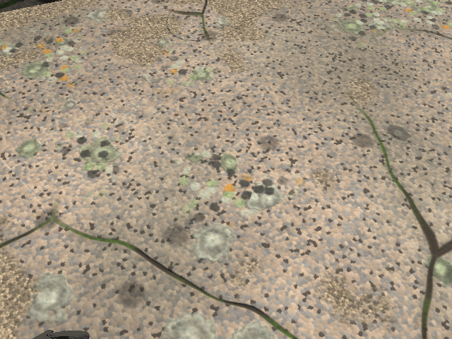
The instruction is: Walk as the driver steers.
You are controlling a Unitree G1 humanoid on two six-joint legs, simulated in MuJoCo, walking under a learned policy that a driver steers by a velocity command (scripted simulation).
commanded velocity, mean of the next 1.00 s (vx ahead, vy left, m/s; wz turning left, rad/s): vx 0.50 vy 0.00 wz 0.27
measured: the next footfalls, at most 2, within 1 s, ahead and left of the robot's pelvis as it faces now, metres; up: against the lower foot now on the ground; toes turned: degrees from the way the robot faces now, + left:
right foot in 0.20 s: +0.30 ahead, -0.15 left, +0.00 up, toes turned +12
left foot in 0.72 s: +0.50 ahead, +0.20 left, +0.00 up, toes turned +22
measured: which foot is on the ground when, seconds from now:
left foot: down 0.00-0.20, up 0.22-0.70, down 0.72-1.00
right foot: up 0.00-0.18, down 0.20-0.72, up 0.74-1.00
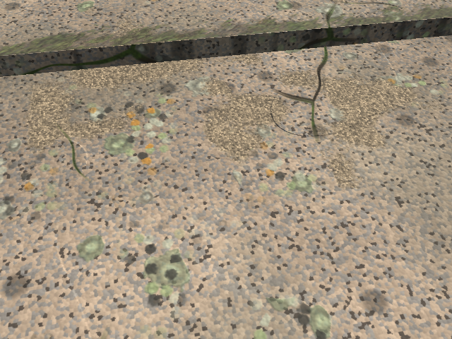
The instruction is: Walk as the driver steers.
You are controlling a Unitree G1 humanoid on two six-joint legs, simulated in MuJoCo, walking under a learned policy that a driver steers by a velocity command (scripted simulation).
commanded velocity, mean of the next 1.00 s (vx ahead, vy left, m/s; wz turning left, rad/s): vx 0.50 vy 0.00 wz -0.25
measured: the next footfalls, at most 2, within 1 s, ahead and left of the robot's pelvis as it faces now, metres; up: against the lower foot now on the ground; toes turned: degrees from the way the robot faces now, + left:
right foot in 0.26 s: +0.30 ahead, -0.15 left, +0.00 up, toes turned -12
left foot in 0.76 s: +0.63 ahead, -0.04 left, +0.00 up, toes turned -20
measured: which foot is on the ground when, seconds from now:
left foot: down 0.00-0.28, up 0.30-0.74, down 0.76-1.00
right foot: up 0.00-0.24, down 0.26-0.76, up 0.78-1.00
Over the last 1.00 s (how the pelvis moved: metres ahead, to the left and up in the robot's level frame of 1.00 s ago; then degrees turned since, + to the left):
0.51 0.10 0.00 13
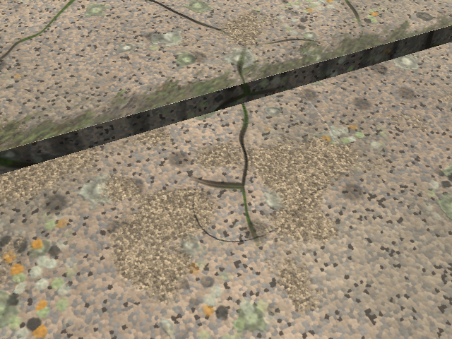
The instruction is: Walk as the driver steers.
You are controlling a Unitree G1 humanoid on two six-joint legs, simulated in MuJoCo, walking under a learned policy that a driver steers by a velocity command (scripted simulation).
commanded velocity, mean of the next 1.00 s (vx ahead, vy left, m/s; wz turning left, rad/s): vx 0.28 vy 0.00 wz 0.10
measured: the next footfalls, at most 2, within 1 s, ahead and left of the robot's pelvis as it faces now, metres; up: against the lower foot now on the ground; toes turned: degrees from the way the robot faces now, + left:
right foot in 0.26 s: +0.33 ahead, -0.13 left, +0.00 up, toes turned +14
left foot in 0.66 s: +0.43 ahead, +0.15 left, +0.00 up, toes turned +12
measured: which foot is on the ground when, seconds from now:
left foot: down 0.00-0.26, up 0.28-0.64, down 0.66-1.00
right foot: up 0.00-0.24, down 0.26-0.68, up 0.70-1.00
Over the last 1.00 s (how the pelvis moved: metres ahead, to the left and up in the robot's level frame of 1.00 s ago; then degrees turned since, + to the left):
0.57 -0.10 0.00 -14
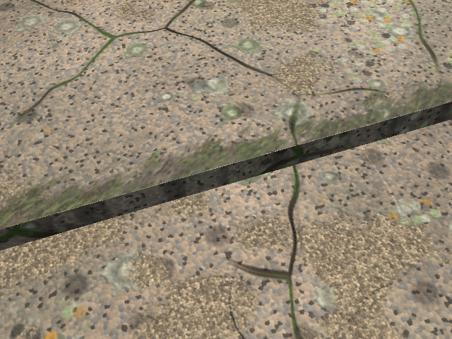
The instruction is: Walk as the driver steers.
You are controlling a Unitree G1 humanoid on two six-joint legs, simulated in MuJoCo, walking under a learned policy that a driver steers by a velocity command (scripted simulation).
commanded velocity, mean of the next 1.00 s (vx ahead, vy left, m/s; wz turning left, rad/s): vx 0.01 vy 0.00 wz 0.02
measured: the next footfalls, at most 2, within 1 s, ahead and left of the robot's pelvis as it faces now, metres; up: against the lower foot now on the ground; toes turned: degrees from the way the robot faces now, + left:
right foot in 0.04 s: +0.05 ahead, -0.11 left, +0.00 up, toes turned -4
left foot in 0.48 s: +0.09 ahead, +0.12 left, +0.00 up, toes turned -12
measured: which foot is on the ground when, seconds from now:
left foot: down 0.00-0.04, up 0.06-0.46, down 0.48-0.74, up 0.76-1.00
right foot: up 0.00-0.02, down 0.04-1.00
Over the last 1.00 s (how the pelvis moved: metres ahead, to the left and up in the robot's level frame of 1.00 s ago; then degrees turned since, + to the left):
0.35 0.00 -0.01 3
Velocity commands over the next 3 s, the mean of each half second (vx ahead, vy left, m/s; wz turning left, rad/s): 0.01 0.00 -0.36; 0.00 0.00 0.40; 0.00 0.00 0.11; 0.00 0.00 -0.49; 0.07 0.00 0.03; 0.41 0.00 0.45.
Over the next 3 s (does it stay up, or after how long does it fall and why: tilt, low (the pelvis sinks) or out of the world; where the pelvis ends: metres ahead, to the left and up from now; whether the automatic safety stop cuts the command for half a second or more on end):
stays up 0.25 0.14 0.01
